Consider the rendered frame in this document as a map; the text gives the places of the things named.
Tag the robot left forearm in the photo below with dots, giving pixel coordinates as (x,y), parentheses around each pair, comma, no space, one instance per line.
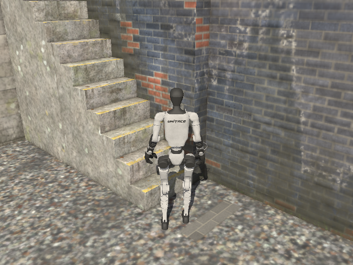
(151,146)

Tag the humanoid robot torso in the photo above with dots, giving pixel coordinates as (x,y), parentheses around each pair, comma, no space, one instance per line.
(176,133)

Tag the robot right forearm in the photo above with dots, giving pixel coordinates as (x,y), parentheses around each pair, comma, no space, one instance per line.
(199,147)

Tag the right robot hand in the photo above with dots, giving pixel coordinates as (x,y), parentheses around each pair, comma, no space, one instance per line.
(197,156)

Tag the robot right upper arm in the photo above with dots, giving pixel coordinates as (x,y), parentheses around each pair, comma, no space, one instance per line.
(195,126)

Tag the left robot hand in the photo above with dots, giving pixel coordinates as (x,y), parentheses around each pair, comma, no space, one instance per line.
(147,156)

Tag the left robot foot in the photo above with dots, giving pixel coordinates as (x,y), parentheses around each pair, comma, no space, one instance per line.
(165,224)

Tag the robot left upper arm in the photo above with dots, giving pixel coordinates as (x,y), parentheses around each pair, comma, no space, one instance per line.
(157,126)

